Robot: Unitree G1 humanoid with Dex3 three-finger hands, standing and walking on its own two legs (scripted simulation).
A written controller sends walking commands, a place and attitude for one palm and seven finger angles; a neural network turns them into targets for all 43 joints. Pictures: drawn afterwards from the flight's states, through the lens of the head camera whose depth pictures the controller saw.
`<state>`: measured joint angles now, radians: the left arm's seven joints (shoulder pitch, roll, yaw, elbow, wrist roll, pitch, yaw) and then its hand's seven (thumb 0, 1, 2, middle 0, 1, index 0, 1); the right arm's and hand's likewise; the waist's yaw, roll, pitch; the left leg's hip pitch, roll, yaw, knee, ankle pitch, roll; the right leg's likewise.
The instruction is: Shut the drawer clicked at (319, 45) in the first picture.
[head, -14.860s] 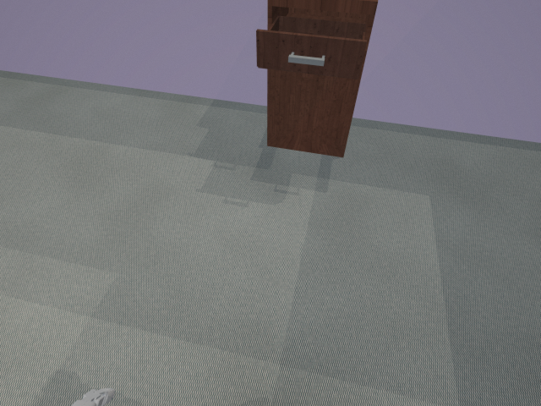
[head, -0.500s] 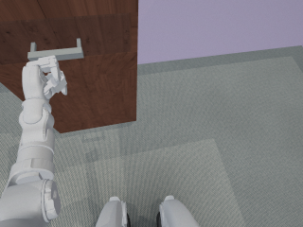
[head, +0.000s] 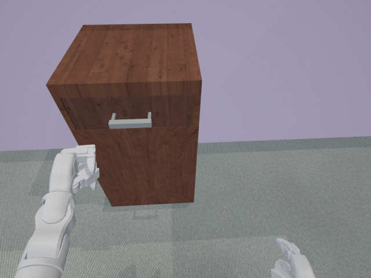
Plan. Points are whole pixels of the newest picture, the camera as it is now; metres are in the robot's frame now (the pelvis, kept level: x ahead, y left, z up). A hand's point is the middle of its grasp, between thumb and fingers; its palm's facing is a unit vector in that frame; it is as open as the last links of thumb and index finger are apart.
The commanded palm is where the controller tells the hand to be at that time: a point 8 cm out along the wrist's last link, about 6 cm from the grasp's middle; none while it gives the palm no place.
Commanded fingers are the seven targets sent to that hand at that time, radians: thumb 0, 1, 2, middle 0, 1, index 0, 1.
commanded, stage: draw the hand back to the body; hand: left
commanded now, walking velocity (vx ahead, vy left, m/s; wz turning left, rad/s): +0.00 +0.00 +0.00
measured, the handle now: (131, 119) +0.61 +0.21 -0.04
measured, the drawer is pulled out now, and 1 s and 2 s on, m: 0.00 0.00 0.00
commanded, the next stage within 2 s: step back with the hand held close in 0.70 s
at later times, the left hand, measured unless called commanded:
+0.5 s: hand (26, 208) +0.19 +0.23 +0.18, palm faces +0.39 -0.84 -0.37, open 3.3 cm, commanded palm +0.13 +0.28 +0.20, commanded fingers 0.00 0.90 0.90 -1.40 -1.60 -1.40 -1.60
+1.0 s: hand (22, 197) +0.19 +0.23 +0.20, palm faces +0.38 -0.80 -0.46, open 3.3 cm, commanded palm +0.13 +0.27 +0.20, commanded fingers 0.00 0.90 0.90 -1.40 -1.60 -1.40 -1.60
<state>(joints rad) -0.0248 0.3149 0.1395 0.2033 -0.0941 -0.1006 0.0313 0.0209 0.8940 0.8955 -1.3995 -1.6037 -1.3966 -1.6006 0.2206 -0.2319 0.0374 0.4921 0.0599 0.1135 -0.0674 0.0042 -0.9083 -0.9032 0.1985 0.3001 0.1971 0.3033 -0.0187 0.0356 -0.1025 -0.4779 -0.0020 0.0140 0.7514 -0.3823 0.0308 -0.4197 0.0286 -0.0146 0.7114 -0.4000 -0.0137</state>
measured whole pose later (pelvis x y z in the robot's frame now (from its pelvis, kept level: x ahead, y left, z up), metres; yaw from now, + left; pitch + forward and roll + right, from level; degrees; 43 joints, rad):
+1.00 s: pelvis +0.00 -0.01 +0.03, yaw +1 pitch -1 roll -1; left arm 0.54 0.35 0.36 -0.46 -0.06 -0.18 0.09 0.02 0.89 0.90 -1.40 -1.60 -1.40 -1.60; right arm 0.17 -0.24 0.01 0.57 0.00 -0.01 -0.06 0.01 -0.90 -0.90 0.20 0.30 0.20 0.30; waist 0.01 0.08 0.01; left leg -0.18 0.00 0.00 0.45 -0.24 0.02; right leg -0.11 0.04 -0.03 0.37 -0.24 -0.02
